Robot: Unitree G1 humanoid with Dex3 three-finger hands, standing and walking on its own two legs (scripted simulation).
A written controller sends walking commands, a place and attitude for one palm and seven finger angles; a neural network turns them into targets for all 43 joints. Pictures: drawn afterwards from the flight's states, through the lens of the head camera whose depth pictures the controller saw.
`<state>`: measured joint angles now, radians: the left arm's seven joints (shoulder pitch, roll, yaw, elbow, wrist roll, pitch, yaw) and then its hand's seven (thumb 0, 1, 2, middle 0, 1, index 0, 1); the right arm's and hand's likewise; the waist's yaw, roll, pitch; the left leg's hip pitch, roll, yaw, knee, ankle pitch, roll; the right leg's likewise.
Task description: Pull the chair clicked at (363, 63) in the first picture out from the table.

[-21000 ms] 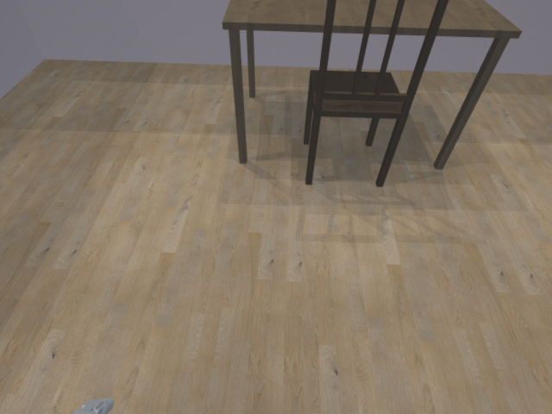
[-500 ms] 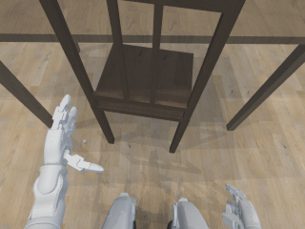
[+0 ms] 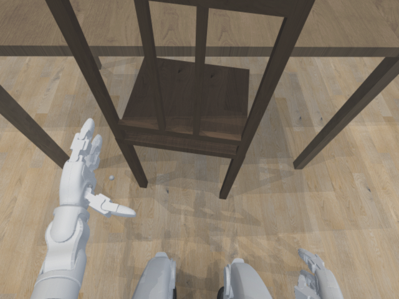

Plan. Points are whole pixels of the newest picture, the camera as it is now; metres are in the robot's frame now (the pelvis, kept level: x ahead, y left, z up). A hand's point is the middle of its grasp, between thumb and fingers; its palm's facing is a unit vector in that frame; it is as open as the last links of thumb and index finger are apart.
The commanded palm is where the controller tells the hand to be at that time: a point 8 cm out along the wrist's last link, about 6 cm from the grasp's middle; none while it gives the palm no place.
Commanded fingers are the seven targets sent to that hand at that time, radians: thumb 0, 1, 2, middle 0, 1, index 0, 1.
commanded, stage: aim the fingers beside a spindle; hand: left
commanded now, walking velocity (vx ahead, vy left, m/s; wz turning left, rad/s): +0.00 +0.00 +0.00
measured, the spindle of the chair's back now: (154, 81) +0.55 +0.12 +0.06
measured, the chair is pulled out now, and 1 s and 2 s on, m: -0.05 -0.05 -0.05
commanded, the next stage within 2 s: none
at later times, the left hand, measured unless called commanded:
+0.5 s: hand (113, 178) +0.33 +0.17 +0.02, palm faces +0.02 -1.00 -0.03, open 16.9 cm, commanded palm +0.31 +0.23 +0.02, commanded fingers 0.00 -0.50 0.30 -0.06 -0.08 -0.06 -0.08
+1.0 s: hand (115, 181) +0.33 +0.17 +0.01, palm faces +0.04 -1.00 -0.03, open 16.9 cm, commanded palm +0.31 +0.23 +0.02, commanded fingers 0.00 -0.50 0.30 -0.06 -0.08 -0.06 -0.08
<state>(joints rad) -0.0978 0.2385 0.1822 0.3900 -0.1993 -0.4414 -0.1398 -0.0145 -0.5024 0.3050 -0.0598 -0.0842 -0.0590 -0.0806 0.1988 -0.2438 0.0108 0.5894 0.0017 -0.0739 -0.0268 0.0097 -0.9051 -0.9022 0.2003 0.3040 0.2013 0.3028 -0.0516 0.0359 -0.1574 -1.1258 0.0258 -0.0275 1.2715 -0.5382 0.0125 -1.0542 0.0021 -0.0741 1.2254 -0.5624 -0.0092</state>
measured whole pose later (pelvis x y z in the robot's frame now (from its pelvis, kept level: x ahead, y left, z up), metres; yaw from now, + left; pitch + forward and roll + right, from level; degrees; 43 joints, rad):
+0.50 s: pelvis +0.00 +0.00 +0.00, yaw +0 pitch +22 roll -3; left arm -0.09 0.22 0.16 0.36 -0.19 -0.46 -0.14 -0.01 -0.50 0.30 -0.06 -0.08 -0.06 -0.08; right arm 0.19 -0.24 0.01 0.59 0.00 -0.07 -0.02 0.01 -0.91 -0.90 0.20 0.30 0.20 0.30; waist -0.04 0.04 -0.16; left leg -1.12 0.02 -0.02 1.26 -0.53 0.02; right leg -1.04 0.00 -0.07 1.21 -0.56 0.00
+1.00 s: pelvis +0.00 +0.00 +0.00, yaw +0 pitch +22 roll -3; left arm -0.08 0.21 0.16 0.37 -0.17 -0.46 -0.11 -0.02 -0.50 0.30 -0.06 -0.08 -0.06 -0.08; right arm 0.18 -0.23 0.01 0.57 -0.01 -0.07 -0.02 0.01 -0.90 -0.90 0.20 0.30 0.20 0.30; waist -0.05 0.03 -0.15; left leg -1.13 0.02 -0.02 1.28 -0.54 0.02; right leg -1.06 0.00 -0.07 1.23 -0.56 0.00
